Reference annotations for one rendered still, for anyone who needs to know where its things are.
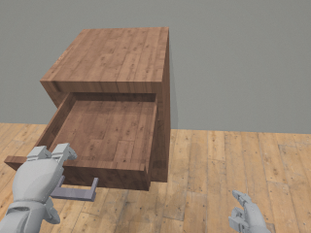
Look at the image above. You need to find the cabinet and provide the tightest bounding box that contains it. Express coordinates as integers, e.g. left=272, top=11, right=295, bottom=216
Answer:
left=40, top=26, right=171, bottom=183

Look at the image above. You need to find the left robot forearm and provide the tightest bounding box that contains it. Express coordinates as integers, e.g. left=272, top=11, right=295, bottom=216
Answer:
left=0, top=200, right=46, bottom=233

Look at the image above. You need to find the robot left hand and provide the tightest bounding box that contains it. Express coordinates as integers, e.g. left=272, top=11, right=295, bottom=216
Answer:
left=12, top=143, right=78, bottom=224

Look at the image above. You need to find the robot right hand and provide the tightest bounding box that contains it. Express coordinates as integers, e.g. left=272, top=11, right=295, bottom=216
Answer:
left=228, top=189, right=267, bottom=233

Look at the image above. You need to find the drawer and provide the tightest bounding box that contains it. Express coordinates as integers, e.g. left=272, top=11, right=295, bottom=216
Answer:
left=4, top=92, right=158, bottom=191

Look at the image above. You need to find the handle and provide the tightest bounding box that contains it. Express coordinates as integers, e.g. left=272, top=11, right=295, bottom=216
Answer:
left=50, top=175, right=99, bottom=202

